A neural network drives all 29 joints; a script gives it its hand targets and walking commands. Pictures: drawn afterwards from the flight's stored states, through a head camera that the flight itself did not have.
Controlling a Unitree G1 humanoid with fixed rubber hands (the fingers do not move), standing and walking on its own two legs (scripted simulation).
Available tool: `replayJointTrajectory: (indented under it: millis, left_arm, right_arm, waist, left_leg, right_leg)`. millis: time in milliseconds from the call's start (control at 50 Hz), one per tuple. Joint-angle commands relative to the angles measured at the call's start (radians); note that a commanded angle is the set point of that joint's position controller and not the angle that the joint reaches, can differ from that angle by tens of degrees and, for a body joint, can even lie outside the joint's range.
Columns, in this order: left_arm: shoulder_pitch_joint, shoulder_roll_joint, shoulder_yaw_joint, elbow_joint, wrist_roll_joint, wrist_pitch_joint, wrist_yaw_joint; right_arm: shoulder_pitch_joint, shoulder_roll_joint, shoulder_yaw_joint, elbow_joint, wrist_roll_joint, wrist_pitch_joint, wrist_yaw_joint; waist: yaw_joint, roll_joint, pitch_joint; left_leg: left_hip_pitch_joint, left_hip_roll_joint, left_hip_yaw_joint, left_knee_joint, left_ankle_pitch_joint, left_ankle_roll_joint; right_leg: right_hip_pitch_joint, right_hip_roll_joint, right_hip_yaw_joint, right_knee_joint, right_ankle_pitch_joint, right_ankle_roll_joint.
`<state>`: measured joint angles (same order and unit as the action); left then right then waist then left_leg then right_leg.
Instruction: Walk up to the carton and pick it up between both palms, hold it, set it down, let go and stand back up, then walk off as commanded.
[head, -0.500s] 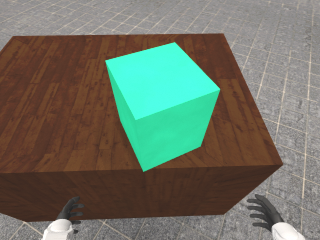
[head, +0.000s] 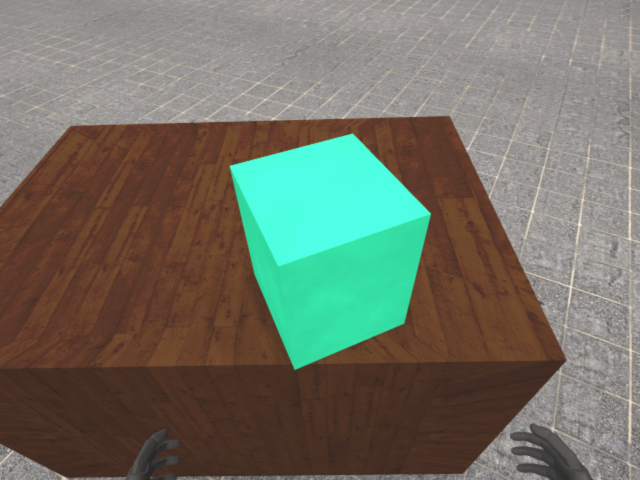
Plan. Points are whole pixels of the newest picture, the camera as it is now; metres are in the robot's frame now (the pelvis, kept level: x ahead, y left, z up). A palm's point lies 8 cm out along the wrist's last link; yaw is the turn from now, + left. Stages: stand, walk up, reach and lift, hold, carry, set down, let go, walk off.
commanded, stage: reach and lift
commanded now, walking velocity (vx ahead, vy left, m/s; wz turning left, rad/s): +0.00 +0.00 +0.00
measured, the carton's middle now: (323, 251) +0.45 +0.02 +0.02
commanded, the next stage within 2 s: none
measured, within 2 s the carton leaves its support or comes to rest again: neither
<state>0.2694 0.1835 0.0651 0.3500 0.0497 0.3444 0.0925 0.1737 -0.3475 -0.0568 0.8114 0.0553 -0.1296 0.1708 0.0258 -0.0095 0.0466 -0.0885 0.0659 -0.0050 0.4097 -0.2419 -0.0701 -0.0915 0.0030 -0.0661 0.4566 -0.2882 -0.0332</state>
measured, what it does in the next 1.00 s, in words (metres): stands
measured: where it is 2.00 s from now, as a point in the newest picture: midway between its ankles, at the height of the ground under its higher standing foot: outside the picture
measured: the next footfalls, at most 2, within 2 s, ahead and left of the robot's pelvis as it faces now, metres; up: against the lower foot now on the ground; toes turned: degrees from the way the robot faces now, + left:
none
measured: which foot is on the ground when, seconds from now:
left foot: down 0.00-1.00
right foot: down 0.00-1.00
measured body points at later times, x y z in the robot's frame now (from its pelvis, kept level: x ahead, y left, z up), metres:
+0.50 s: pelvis -0.01 +0.00 +0.00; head -0.03 +0.01 +0.45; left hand +0.15 +0.20 -0.04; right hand +0.16 -0.29 -0.04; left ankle -0.01 +0.16 -0.74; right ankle -0.02 -0.09 -0.74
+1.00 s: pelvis +0.01 -0.01 +0.00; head -0.01 -0.01 +0.45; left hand +0.20 +0.16 +0.01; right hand +0.20 -0.29 -0.02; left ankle -0.01 +0.16 -0.74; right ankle -0.02 -0.09 -0.74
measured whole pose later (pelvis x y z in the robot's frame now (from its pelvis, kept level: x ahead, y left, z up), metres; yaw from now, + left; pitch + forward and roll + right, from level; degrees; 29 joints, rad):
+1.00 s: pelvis +0.01 -0.01 +0.00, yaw -2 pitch -1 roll +0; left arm 0.38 -0.08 -0.06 0.01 0.08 0.08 0.27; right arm 0.20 -0.52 0.09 0.63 0.41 -0.34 0.28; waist 0.06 0.00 -0.02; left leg -0.11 0.09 0.02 0.37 -0.23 -0.08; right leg -0.14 0.04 -0.02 0.42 -0.27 -0.05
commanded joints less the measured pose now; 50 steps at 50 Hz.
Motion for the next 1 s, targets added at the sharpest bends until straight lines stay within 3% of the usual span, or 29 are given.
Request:
replayJointTrajectory:
  millis: [0, 20, 40, 80, 100, 140, 160, 180, 220, 260, 300, 320, 340, 400, 440, 480, 500, 540, 580, 600, 680, 720, 740, 780, 820, 840, 880, 900, 980]
  left_arm:
    - [-0.077, 0.083, 0.031, -0.194, 0.003, -0.051, 0.024]
    - [-0.079, 0.080, 0.029, -0.217, -0.008, -0.059, 0.027]
    - [-0.069, 0.058, 0.017, -0.240, -0.005, -0.066, 0.041]
    - [-0.054, 0.041, 0.015, -0.173, 0.011, -0.061, 0.041]
    - [-0.058, 0.044, 0.017, -0.203, 0.006, -0.066, 0.045]
    - [-0.073, 0.018, 0.009, -0.239, 0.007, -0.092, 0.063]
    - [-0.070, 0.013, -0.007, -0.261, 0.009, -0.090, 0.065]
    - [-0.049, 0.005, -0.003, -0.261, 0.004, -0.095, 0.072]
    - [-0.060, -0.007, -0.012, -0.251, 0.014, -0.114, 0.081]
    - [-0.064, -0.020, -0.035, -0.339, -0.002, -0.134, 0.093]
    - [-0.061, -0.051, -0.036, -0.304, -0.002, -0.154, 0.097]
    - [-0.059, -0.063, -0.056, -0.345, -0.007, -0.171, 0.106]
    - [-0.040, -0.066, -0.055, -0.349, 0.006, -0.177, 0.110]
    - [-0.041, -0.092, -0.065, -0.315, 0.020, -0.192, 0.117]
    - [-0.022, -0.110, -0.070, -0.383, 0.013, -0.195, 0.127]
    - [-0.029, -0.112, -0.084, -0.381, 0.027, -0.200, 0.136]
    - [-0.018, -0.132, -0.092, -0.402, 0.027, -0.204, 0.141]
    - [-0.010, -0.154, -0.107, -0.404, 0.021, -0.219, 0.148]
    - [-0.011, -0.158, -0.104, -0.437, 0.034, -0.230, 0.153]
    - [-0.008, -0.152, -0.110, -0.462, 0.014, -0.241, 0.156]
    - [-0.010, -0.190, -0.144, -0.479, 0.029, -0.252, 0.167]
    - [-0.025, -0.188, -0.116, -0.459, 0.034, -0.268, 0.171]
    - [0.007, -0.212, -0.130, -0.464, 0.030, -0.272, 0.172]
    - [-0.002, -0.200, -0.117, -0.519, 0.029, -0.282, 0.180]
    - [0.013, -0.233, -0.150, -0.526, 0.028, -0.288, 0.184]
    - [0.046, -0.248, -0.138, -0.540, 0.036, -0.299, 0.185]
    - [0.039, -0.241, -0.144, -0.535, 0.035, -0.312, 0.182]
    - [0.057, -0.268, -0.136, -0.508, 0.034, -0.307, 0.181]
    - [0.010, -0.269, -0.127, -0.582, 0.036, -0.340, 0.189]
  right_arm:
    - [-0.072, -0.246, -0.075, -0.164, 0.013, -0.032, 0.001]
    - [-0.048, -0.243, -0.071, -0.184, 0.015, -0.032, 0.005]
    - [-0.061, -0.234, -0.069, -0.194, 0.029, -0.032, 0.009]
    - [-0.081, -0.270, -0.059, -0.190, 0.038, -0.016, 0.024]
    - [-0.081, -0.250, -0.060, -0.213, 0.045, -0.011, 0.028]
    - [-0.102, -0.264, -0.072, -0.214, 0.060, -0.020, 0.043]
    - [-0.085, -0.269, -0.073, -0.216, 0.053, -0.017, 0.046]
    - [-0.078, -0.278, -0.073, -0.231, 0.066, -0.023, 0.050]
    - [-0.093, -0.277, -0.063, -0.205, 0.082, -0.029, 0.058]
    - [-0.082, -0.275, -0.076, -0.273, 0.097, -0.039, 0.064]
    - [-0.061, -0.270, -0.060, -0.255, 0.122, -0.056, 0.070]
    - [-0.098, -0.292, -0.077, -0.273, 0.132, -0.073, 0.079]
    - [-0.085, -0.308, -0.065, -0.255, 0.132, -0.081, 0.081]
    - [-0.090, -0.319, -0.056, -0.213, 0.147, -0.085, 0.086]
    - [-0.079, -0.323, -0.054, -0.234, 0.158, -0.094, 0.096]
    - [-0.092, -0.328, -0.040, -0.224, 0.179, -0.105, 0.101]
    - [-0.096, -0.336, -0.041, -0.232, 0.187, -0.105, 0.105]
    - [-0.088, -0.322, -0.028, -0.256, 0.215, -0.129, 0.110]
    - [-0.083, -0.328, -0.030, -0.261, 0.221, -0.142, 0.100]
    - [-0.083, -0.349, -0.042, -0.275, 0.236, -0.152, 0.100]
    - [-0.112, -0.363, -0.021, -0.293, 0.265, -0.170, 0.107]
    - [-0.116, -0.349, -0.007, -0.316, 0.264, -0.188, 0.100]
    - [-0.089, -0.362, -0.004, -0.287, 0.273, -0.184, 0.104]
    - [-0.084, -0.356, 0.002, -0.343, 0.301, -0.197, 0.107]
    - [-0.101, -0.406, -0.001, -0.324, 0.315, -0.212, 0.109]
    - [-0.085, -0.402, 0.031, -0.330, 0.329, -0.231, 0.112]
    - [-0.087, -0.402, 0.029, -0.337, 0.344, -0.248, 0.099]
    - [-0.114, -0.412, 0.052, -0.318, 0.367, -0.249, 0.106]
    - [-0.115, -0.411, 0.081, -0.351, 0.402, -0.276, 0.108]
  waist:
    - [-0.001, -0.100, -0.048]
    - [-0.001, -0.107, -0.075]
    - [0.013, -0.058, -0.061]
    - [0.031, -0.082, 0.001]
    - [0.040, -0.094, 0.014]
    - [0.065, -0.056, 0.006]
    - [0.035, -0.061, -0.019]
    - [0.052, -0.058, -0.007]
    - [0.046, -0.054, 0.011]
    - [0.057, -0.051, -0.044]
    - [0.037, -0.080, -0.048]
    - [0.066, -0.065, -0.069]
    - [0.059, -0.071, -0.081]
    - [0.051, -0.072, -0.062]
    - [0.050, -0.104, -0.060]
    - [0.051, -0.077, -0.057]
    - [0.051, -0.053, -0.068]
    - [0.062, -0.092, -0.087]
    - [0.057, -0.086, -0.091]
    - [0.042, -0.116, -0.098]
    - [0.052, -0.077, -0.089]
    - [0.048, -0.130, -0.092]
    - [0.041, -0.129, -0.089]
    - [0.044, -0.113, -0.134]
    - [0.035, -0.110, -0.136]
    - [0.046, -0.119, -0.170]
    - [0.030, -0.122, -0.153]
    - [0.040, -0.132, -0.138]
    - [0.036, -0.142, -0.177]
  left_leg:
    - [0.072, -0.078, 0.065, -0.056, 0.184, 0.047]
    - [0.077, -0.073, 0.069, -0.060, 0.162, 0.052]
    - [0.066, -0.074, 0.069, -0.065, 0.168, 0.040]
    - [0.047, -0.068, 0.072, -0.088, 0.141, 0.045]
    - [0.022, -0.068, 0.072, -0.102, 0.120, 0.050]
    - [0.004, -0.072, 0.078, -0.114, 0.128, 0.040]
    - [0.033, -0.070, 0.073, -0.111, 0.133, 0.043]
    - [0.023, -0.070, 0.068, -0.099, 0.136, 0.041]
    - [0.016, -0.072, 0.085, -0.116, 0.119, 0.035]
    - [0.016, -0.072, 0.089, -0.117, 0.111, 0.041]
    - [0.015, -0.069, 0.079, -0.106, 0.125, 0.054]
    - [0.022, -0.066, 0.085, -0.107, 0.143, 0.042]
    - [0.023, -0.068, 0.078, -0.094, 0.158, 0.043]
    - [0.007, -0.063, 0.082, -0.105, 0.107, 0.048]
    - [0.042, -0.063, 0.072, -0.105, 0.092, 0.048]
    - [0.033, -0.065, 0.072, -0.102, 0.099, 0.045]
    - [0.044, -0.063, 0.061, -0.106, 0.098, 0.042]
    - [0.030, -0.063, 0.070, -0.095, 0.121, 0.048]
    - [0.003, -0.076, 0.064, -0.076, 0.131, 0.043]
    - [0.033, -0.072, 0.065, -0.075, 0.149, 0.044]
    - [0.040, -0.068, 0.066, -0.076, 0.181, 0.041]
    - [0.013, -0.068, 0.066, -0.067, 0.183, 0.047]
    - [0.004, -0.069, 0.060, -0.075, 0.183, 0.047]
    - [0.032, -0.068, 0.062, -0.070, 0.201, 0.045]
    - [0.022, -0.061, 0.054, -0.059, 0.265, 0.039]
    - [0.045, -0.064, 0.053, -0.043, 0.312, 0.036]
    - [-0.005, -0.068, 0.050, -0.041, 0.314, 0.038]
    - [-0.010, -0.068, 0.058, -0.039, 0.329, 0.039]
    - [-0.018, -0.072, 0.055, -0.046, 0.295, 0.041]
  right_leg:
    - [-0.058, 0.018, 0.010, -0.138, 0.272, 0.032]
    - [-0.054, 0.020, 0.015, -0.135, 0.243, 0.028]
    - [-0.070, 0.027, 0.017, -0.139, 0.210, 0.019]
    - [-0.057, 0.030, 0.015, -0.157, 0.179, 0.015]
    - [-0.047, 0.027, 0.020, -0.163, 0.146, 0.017]
    - [-0.056, 0.027, 0.021, -0.169, 0.150, 0.010]
    - [-0.062, 0.027, 0.024, -0.169, 0.160, 0.010]
    - [-0.053, 0.029, 0.031, -0.161, 0.174, 0.003]
    - [-0.075, 0.019, 0.035, -0.179, 0.129, 0.002]
    - [-0.074, 0.024, 0.041, -0.165, 0.142, -0.001]
    - [-0.061, 0.024, 0.062, -0.170, 0.176, -0.003]
    - [-0.077, 0.034, 0.039, -0.164, 0.171, -0.006]
    - [-0.084, 0.023, 0.056, -0.159, 0.203, -0.014]
    - [-0.078, 0.018, 0.064, -0.172, 0.122, -0.018]
    - [-0.115, 0.025, 0.053, -0.172, 0.113, -0.021]
    - [-0.114, 0.026, 0.059, -0.173, 0.105, -0.024]
    - [-0.123, 0.029, 0.056, -0.164, 0.129, -0.027]
    - [-0.110, 0.021, 0.070, -0.173, 0.134, -0.026]
    - [-0.089, 0.020, 0.088, -0.160, 0.167, -0.023]
    - [-0.105, 0.023, 0.085, -0.155, 0.180, -0.016]
    - [-0.110, 0.034, 0.069, -0.150, 0.200, -0.031]
    - [-0.077, 0.027, 0.084, -0.146, 0.246, -0.028]
    - [-0.064, 0.030, 0.077, -0.142, 0.272, -0.023]
    - [-0.068, 0.031, 0.081, -0.136, 0.283, -0.025]
    - [-0.055, 0.043, 0.077, -0.119, 0.383, -0.033]
    - [-0.033, 0.036, 0.085, -0.112, 0.463, -0.029]
    - [-0.023, 0.036, 0.084, -0.102, 0.476, -0.025]
    - [-0.019, 0.044, 0.092, -0.104, 0.519, -0.024]
    - [-0.003, 0.027, 0.108, -0.104, 0.496, -0.015]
